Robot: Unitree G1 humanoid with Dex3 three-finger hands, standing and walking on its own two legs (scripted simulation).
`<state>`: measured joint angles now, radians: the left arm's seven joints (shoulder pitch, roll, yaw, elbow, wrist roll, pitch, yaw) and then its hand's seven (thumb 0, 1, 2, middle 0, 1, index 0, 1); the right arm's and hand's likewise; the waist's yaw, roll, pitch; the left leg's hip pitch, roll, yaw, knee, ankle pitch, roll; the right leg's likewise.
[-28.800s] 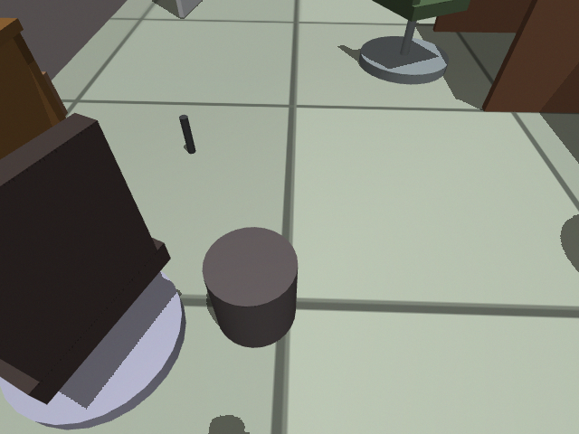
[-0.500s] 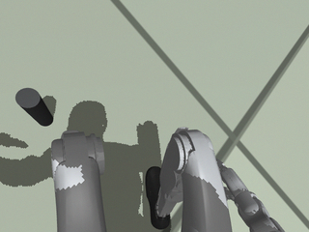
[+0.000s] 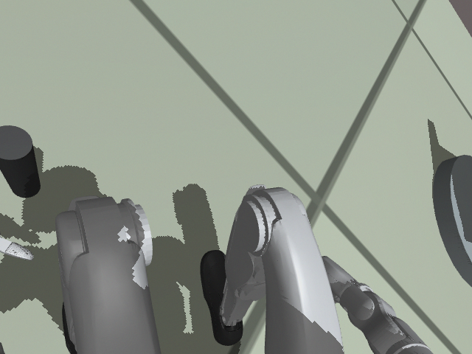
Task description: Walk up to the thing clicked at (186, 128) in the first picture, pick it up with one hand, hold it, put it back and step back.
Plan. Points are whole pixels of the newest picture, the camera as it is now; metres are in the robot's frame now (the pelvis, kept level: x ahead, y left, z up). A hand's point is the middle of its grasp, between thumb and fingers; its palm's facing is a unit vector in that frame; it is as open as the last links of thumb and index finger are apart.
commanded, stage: close in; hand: left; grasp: from the side
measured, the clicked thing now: (19, 169) +0.39 +0.26 -0.17
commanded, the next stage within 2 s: rest palm in 0.18 s
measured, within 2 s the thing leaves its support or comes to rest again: leaves its support in 1.46 s
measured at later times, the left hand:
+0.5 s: hand (16, 191) +0.36 +0.26 -0.18, palm faces +0.24 -0.97 +0.00, open 15.5 cm
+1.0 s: hand (20, 180) +0.38 +0.26 -0.17, palm faces +0.24 -0.97 -0.02, open 7.0 cm
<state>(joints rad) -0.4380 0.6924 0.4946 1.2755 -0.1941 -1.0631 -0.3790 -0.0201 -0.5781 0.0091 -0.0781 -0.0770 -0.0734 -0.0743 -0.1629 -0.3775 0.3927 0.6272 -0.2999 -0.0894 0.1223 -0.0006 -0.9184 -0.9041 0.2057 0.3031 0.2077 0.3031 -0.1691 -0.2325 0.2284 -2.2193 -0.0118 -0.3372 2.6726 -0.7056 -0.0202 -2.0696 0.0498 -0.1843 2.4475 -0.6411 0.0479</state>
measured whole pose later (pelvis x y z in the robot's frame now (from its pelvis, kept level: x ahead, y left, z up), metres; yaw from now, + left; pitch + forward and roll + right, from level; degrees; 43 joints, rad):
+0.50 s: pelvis +0.00 +0.00 +0.00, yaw -1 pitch +11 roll -17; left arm -0.44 0.68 0.44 1.31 -0.14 -1.17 -0.11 -0.02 -0.27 0.18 -0.21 -0.16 -0.19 -0.16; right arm -0.17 -0.37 0.45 0.61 -0.35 -0.04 0.16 0.00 -0.89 -0.90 0.21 0.30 0.21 0.30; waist -0.19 -0.26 0.28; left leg -2.21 -0.01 -0.37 2.69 -0.71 -0.03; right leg -2.06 0.06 -0.21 2.44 -0.63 0.07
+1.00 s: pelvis +0.00 +0.00 +0.00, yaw -2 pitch +12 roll -17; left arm -0.47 0.70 0.40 1.29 -0.10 -1.15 -0.03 0.00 0.40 0.67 -0.73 -0.69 -0.70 -0.70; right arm -0.18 -0.36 0.44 0.60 -0.35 -0.01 0.17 0.00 -0.86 -0.89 0.21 0.30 0.21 0.30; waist -0.19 -0.25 0.27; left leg -2.21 0.00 -0.38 2.68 -0.72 -0.03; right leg -2.06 0.07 -0.22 2.43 -0.62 0.07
